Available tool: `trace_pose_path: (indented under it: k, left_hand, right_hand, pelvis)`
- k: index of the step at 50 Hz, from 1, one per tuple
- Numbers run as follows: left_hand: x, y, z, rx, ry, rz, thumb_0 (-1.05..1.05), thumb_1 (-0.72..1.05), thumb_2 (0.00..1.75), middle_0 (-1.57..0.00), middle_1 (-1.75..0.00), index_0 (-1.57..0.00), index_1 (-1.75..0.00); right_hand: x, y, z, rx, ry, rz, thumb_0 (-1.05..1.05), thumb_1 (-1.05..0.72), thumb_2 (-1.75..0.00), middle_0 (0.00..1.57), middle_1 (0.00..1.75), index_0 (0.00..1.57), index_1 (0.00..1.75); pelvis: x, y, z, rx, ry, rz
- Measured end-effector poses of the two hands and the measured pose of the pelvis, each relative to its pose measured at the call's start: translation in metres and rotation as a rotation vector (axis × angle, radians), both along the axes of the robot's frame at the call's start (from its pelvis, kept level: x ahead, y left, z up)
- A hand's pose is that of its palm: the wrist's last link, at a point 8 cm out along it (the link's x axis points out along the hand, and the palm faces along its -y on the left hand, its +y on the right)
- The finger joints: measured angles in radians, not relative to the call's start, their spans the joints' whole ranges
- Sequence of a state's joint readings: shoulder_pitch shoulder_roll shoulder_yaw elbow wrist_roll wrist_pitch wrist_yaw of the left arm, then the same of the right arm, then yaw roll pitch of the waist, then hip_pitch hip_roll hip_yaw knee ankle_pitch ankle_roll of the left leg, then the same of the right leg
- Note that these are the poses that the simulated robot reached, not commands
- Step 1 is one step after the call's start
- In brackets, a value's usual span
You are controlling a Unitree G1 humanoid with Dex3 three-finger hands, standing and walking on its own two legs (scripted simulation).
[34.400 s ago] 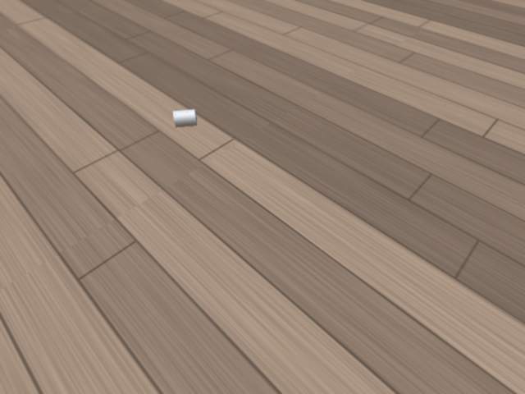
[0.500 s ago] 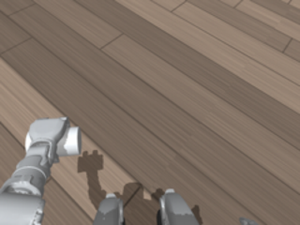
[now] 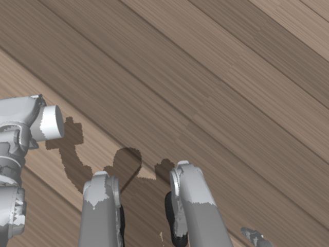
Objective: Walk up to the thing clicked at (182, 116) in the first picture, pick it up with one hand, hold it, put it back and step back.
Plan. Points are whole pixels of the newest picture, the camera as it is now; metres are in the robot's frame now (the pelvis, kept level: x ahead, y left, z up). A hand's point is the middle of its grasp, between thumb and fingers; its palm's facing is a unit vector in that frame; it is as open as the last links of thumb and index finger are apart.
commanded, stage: crouch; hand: left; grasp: from above
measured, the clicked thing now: (31, 125) +0.44 +0.29 -0.18
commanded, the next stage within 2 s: lower in 0.76 s
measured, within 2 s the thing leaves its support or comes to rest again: neither
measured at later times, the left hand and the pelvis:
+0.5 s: hand (39, 129) +0.45 +0.30 -0.25, palm faces -0.47 -0.06 -0.88, open 11.3 cm; pelvis -0.01 +0.00 -0.08, yaw -3 degrees
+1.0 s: hand (44, 129) +0.46 +0.30 -0.30, palm faces -0.48 -0.07 -0.88, open 11.3 cm; pelvis -0.01 -0.01 -0.12, yaw -5 degrees
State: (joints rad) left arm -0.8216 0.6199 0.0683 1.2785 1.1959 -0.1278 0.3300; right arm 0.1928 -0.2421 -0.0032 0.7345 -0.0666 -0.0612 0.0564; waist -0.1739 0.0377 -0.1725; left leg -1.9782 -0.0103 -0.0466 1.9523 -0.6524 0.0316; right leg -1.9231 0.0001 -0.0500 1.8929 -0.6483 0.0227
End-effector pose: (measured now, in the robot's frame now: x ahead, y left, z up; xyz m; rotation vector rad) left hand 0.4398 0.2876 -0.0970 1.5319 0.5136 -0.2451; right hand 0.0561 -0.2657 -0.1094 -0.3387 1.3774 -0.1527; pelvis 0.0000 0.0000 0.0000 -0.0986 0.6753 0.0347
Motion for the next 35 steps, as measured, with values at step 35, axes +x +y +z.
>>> trace_pose_path:
  k: [35]
  left_hand:
    - [0.022, 0.011, -0.120, -0.017, 0.002, 0.008, 0.00, -0.15, 0.49, -0.61, -0.56, -0.64, -0.53]
  right_hand:
    - [-0.038, -0.009, -0.087, 0.015, 0.128, 0.034, 0.01, -0.90, -0.90, 0.21, 0.29, 0.20, 0.30]
  pelvis:
    - [-0.011, -0.005, -0.104, -0.031, -0.039, -0.035]
